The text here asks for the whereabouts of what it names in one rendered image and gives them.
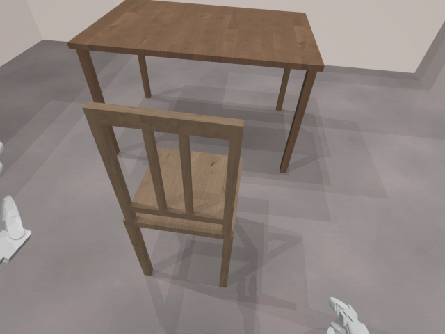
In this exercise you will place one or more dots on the chair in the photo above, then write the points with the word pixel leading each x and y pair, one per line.
pixel 182 191

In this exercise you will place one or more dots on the robot left hand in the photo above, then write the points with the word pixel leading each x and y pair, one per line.
pixel 12 240

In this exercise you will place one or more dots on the robot right hand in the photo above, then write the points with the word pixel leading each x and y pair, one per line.
pixel 348 318

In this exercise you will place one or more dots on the table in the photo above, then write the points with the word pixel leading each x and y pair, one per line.
pixel 222 34

